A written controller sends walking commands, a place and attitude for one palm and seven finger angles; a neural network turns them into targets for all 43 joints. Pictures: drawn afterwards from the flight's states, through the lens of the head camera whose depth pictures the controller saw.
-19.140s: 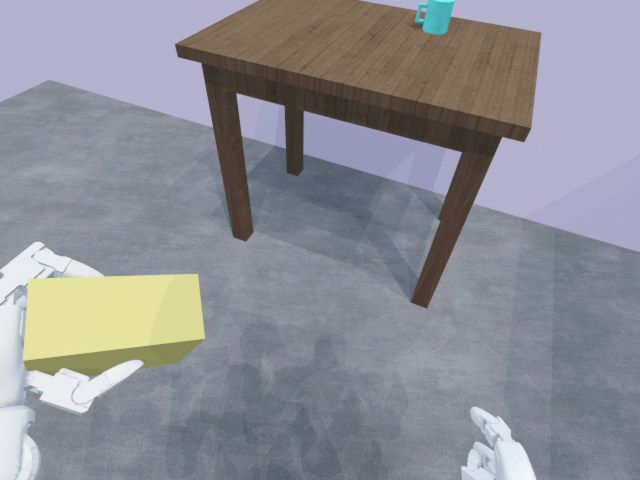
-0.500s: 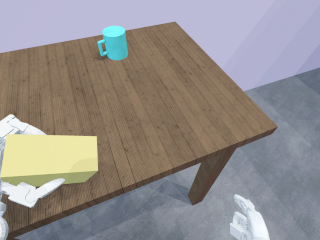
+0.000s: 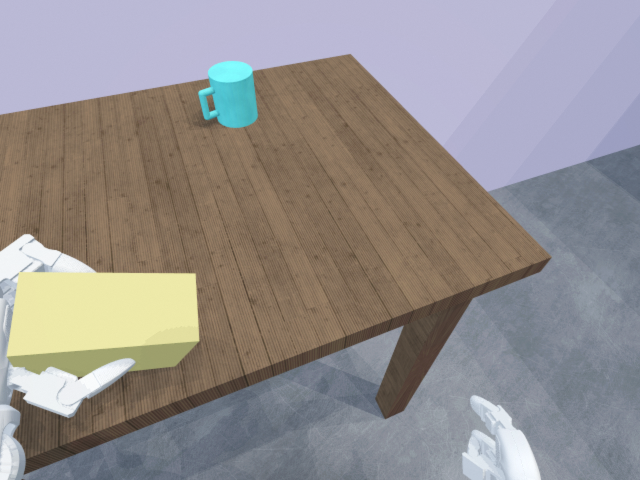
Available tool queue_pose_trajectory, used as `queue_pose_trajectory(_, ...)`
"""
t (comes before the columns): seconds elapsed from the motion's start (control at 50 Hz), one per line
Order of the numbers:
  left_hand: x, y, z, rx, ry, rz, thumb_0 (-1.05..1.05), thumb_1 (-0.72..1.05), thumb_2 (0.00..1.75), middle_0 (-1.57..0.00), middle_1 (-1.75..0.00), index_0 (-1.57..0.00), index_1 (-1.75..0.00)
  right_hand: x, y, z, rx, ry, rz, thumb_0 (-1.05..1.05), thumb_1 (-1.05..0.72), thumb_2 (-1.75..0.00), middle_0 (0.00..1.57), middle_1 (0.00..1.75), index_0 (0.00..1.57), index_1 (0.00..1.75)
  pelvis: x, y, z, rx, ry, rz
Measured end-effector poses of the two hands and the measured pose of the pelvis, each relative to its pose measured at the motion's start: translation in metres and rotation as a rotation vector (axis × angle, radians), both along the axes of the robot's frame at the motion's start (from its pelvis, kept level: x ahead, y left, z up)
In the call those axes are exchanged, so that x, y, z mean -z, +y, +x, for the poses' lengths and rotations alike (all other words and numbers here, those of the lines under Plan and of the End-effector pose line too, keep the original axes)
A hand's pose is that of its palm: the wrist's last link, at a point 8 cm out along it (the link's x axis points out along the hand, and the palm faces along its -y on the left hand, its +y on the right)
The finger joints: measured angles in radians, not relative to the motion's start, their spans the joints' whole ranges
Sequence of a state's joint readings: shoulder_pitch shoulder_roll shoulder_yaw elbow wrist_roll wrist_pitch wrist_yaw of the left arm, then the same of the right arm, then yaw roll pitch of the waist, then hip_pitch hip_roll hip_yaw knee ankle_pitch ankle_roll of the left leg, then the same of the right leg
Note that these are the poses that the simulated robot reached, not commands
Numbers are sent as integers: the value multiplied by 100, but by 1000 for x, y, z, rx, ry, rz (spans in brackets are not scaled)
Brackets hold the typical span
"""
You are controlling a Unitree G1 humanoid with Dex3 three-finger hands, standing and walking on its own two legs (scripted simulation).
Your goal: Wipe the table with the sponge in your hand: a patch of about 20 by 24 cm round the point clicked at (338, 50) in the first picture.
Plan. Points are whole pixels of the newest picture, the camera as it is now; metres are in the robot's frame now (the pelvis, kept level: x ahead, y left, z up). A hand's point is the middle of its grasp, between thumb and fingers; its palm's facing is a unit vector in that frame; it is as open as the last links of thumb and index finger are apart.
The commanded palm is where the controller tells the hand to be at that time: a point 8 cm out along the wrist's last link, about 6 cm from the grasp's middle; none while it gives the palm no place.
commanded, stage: shuffle to correct the standing spot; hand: left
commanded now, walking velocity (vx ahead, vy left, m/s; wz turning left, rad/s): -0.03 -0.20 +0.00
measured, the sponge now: (137, 326) +0.23 +0.19 +0.14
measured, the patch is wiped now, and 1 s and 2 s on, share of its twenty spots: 0.00 0.00 0.00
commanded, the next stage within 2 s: come to a stop and stand still in 0.86 s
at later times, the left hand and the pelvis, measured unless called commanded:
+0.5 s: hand (70, 331) +0.21 +0.23 +0.16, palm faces +0.34 -0.86 -0.39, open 10.4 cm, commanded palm +0.16 +0.28 +0.18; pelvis +0.00 +0.00 +0.00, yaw +0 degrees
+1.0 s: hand (78, 321) +0.22 +0.23 +0.16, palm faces +0.33 -0.85 -0.41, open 10.4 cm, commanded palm +0.17 +0.28 +0.18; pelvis +0.01 +0.00 +0.00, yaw +0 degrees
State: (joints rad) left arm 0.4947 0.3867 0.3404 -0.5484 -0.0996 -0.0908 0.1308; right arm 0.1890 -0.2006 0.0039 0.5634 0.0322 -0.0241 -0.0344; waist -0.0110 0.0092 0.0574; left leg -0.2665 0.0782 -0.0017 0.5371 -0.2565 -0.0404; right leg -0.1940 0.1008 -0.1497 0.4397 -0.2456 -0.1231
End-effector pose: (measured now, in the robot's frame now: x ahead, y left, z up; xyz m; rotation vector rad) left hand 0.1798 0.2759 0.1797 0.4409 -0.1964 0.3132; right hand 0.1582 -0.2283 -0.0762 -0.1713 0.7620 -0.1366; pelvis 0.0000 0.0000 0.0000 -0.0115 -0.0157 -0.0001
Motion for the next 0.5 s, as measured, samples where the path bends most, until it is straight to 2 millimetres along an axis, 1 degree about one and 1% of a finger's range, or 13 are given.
queue_pose_trajectory(0.16,-5,2,4,5,-4,26,-1,-53,101,-69,-135,-71,-134,1,2,0,-4,17,-4,2,-90,-90,20,30,20,30,-1,0,2,0,4,2)
queue_pose_trajectory(0.26,-7,1,3,7,3,43,-1,-53,101,-69,-135,-71,-134,1,2,2,-8,7,6,2,-90,-90,20,30,20,30,-1,0,1,0,3,2)
queue_pose_trajectory(0.4,-1,-1,-4,0,23,23,-1,-53,101,-69,-135,-71,-134,1,0,3,-6,-8,12,2,-90,-90,20,30,20,30,0,-2,-1,0,0,0)
queue_pose_trajectory(0.5,1,-1,-6,-10,6,-2,-1,-53,101,-69,-135,-71,-134,2,-2,0,-4,0,-1,2,-90,-90,20,30,20,30,1,-2,-1,-2,-1,0)
